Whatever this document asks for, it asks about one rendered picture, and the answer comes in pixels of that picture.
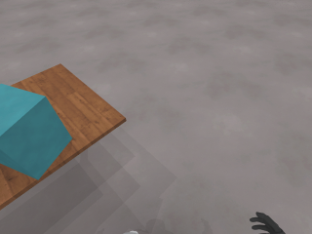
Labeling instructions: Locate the robot right hand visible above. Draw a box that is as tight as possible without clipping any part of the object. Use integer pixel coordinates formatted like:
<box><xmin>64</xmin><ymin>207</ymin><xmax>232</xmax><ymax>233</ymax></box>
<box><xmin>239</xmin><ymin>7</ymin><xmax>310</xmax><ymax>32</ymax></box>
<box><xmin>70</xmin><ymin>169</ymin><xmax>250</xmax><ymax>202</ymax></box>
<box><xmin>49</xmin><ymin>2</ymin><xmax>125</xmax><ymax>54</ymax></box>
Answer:
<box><xmin>250</xmin><ymin>212</ymin><xmax>286</xmax><ymax>234</ymax></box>

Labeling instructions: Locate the table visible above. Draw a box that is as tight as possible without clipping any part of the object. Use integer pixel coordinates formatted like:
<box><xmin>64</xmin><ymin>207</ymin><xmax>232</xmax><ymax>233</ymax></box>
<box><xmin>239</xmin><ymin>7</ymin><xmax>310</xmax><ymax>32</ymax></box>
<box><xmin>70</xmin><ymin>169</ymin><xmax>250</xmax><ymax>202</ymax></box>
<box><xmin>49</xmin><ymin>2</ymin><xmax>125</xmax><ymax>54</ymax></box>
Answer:
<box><xmin>0</xmin><ymin>63</ymin><xmax>127</xmax><ymax>211</ymax></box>

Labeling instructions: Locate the carton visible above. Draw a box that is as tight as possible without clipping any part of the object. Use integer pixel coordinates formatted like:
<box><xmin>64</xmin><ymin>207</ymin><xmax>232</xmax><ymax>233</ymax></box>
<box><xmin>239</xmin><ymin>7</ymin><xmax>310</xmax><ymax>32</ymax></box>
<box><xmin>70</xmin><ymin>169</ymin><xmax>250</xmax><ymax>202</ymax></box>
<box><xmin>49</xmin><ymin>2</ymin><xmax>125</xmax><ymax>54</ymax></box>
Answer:
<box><xmin>0</xmin><ymin>84</ymin><xmax>72</xmax><ymax>180</ymax></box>

